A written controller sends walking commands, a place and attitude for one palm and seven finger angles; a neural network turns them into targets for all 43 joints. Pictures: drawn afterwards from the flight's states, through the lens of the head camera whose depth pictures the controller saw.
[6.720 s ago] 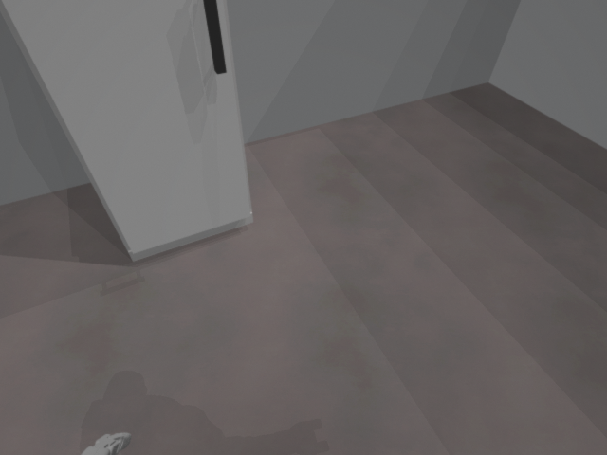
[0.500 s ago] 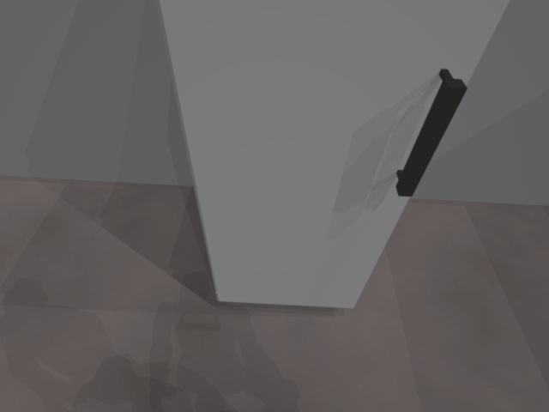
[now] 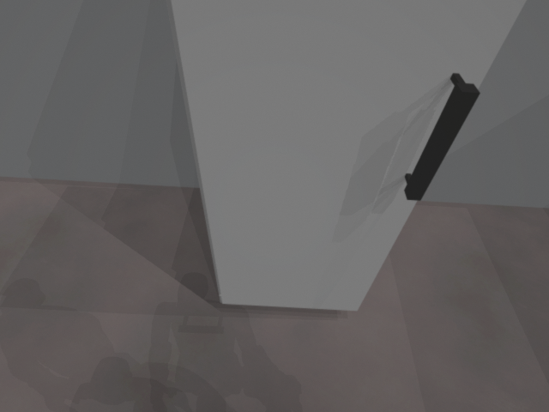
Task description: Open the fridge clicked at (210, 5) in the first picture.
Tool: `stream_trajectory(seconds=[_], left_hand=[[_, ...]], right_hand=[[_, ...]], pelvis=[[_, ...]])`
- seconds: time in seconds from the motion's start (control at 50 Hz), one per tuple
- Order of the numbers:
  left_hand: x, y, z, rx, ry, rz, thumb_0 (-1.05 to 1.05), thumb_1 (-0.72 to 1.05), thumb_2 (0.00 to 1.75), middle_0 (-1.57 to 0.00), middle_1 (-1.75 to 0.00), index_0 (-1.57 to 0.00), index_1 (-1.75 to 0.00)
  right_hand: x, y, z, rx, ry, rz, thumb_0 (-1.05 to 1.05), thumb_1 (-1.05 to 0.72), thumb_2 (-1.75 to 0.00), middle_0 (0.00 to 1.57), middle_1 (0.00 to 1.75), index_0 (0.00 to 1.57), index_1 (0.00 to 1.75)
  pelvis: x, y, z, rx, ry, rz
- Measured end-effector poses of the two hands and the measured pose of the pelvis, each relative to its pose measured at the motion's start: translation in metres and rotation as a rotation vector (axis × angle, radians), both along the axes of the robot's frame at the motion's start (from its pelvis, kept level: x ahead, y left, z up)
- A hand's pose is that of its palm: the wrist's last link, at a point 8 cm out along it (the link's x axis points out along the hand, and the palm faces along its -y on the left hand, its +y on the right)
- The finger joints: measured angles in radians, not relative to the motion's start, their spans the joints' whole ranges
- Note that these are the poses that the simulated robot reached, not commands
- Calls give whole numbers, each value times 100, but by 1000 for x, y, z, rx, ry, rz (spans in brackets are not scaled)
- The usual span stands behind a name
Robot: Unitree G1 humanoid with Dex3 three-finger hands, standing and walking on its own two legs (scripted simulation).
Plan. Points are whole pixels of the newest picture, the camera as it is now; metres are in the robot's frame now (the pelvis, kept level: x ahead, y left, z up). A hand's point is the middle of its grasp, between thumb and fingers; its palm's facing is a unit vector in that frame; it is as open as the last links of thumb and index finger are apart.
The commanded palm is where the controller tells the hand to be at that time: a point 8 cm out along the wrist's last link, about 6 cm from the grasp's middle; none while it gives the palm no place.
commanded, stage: shuffle to correct the standing spot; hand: right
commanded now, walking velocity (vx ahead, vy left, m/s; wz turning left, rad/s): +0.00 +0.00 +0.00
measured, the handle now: (432, 142) +0.56 -0.26 +0.11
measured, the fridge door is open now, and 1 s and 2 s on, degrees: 0 0 0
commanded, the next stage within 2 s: come to a stop and stand still in 0.88 s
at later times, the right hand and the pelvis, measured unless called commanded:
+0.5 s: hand out of the picture +0.01 -0.20 -0.19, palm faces +0.07 +0.99 -0.15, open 7.4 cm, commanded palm none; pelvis +0.04 -0.03 -0.01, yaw -1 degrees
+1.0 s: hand out of the picture +0.12 -0.25 -0.18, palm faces +0.11 +0.97 -0.21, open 7.3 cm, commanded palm none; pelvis +0.11 -0.07 +0.00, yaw -2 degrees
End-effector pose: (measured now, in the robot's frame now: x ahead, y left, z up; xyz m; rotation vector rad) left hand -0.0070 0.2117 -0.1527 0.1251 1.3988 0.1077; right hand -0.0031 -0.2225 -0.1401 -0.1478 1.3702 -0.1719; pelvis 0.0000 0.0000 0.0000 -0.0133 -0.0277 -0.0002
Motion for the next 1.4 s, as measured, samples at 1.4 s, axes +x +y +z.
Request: stream_trajectory(seconds=[1.4], left_hand=[[189,-86,4,34,-195,-11,-1,92,89,-21,-30,-21,-30]], right_hand=[[153,-114,-1,-34,-68,10,0,-91,-90,20,30,19,30]], pelvis=[[109,-97,-8,-2,30,-2]])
